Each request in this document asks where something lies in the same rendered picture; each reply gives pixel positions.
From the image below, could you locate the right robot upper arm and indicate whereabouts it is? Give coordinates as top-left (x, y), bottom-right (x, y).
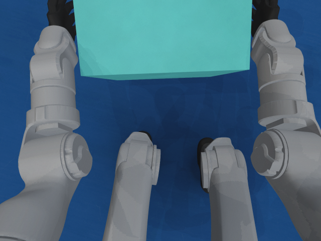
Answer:
top-left (251, 129), bottom-right (321, 241)

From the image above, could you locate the right robot hand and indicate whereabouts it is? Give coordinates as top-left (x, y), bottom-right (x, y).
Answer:
top-left (251, 0), bottom-right (280, 37)

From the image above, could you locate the robot right forearm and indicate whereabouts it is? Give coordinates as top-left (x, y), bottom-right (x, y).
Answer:
top-left (250, 19), bottom-right (321, 137)

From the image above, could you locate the left robot hand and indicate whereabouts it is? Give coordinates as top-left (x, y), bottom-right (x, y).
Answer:
top-left (47, 0), bottom-right (76, 41)

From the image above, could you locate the carton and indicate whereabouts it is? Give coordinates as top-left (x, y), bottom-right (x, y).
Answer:
top-left (73, 0), bottom-right (252, 80)

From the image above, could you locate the robot left forearm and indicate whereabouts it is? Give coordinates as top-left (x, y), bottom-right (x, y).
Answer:
top-left (18, 26), bottom-right (80, 177)

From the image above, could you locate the right robot thigh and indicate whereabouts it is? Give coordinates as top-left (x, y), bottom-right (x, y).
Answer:
top-left (201, 145), bottom-right (258, 241)

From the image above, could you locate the left robot upper arm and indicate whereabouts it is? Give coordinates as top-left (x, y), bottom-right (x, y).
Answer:
top-left (0, 132), bottom-right (92, 241)

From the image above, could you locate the robot right foot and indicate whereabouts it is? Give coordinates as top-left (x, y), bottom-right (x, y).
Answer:
top-left (197, 138), bottom-right (213, 193)

